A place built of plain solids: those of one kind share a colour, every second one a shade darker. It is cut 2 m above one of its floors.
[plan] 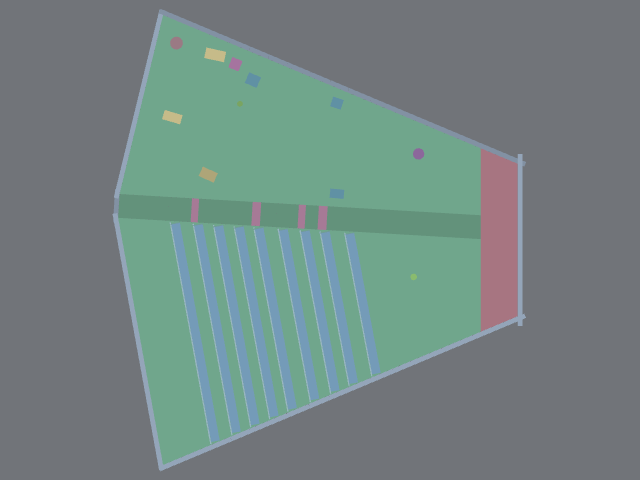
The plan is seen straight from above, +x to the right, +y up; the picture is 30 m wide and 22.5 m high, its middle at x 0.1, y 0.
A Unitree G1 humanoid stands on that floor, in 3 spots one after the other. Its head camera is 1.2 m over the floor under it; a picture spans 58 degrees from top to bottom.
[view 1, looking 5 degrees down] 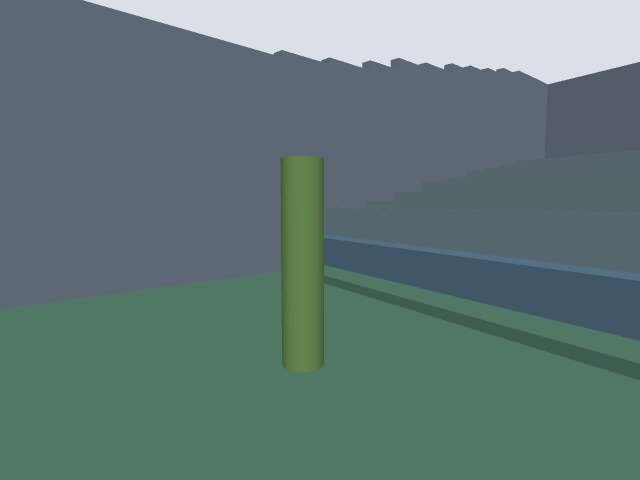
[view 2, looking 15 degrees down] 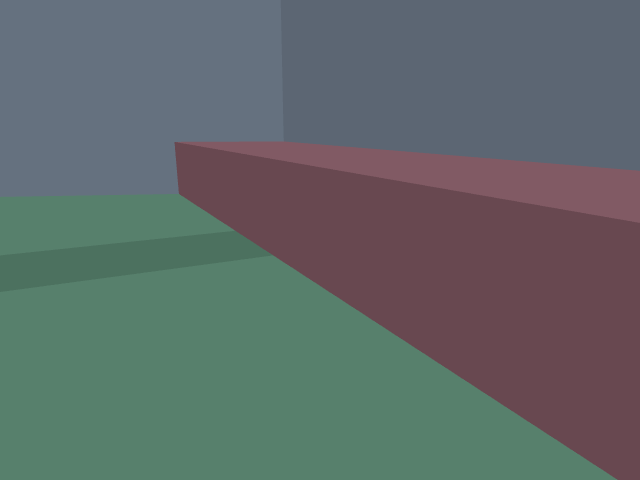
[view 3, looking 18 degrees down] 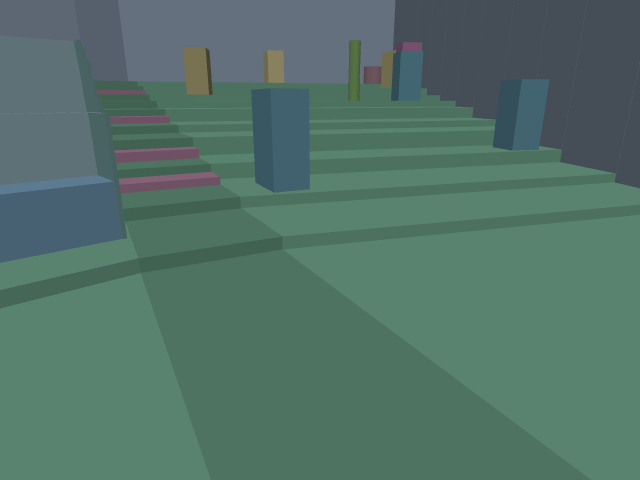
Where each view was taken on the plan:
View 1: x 5.44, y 1.25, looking -110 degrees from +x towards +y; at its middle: roll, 3.05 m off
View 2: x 6.12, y -3.60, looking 61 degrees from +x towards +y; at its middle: stage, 3.23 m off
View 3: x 5.42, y -0.03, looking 149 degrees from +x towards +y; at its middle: floor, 3.71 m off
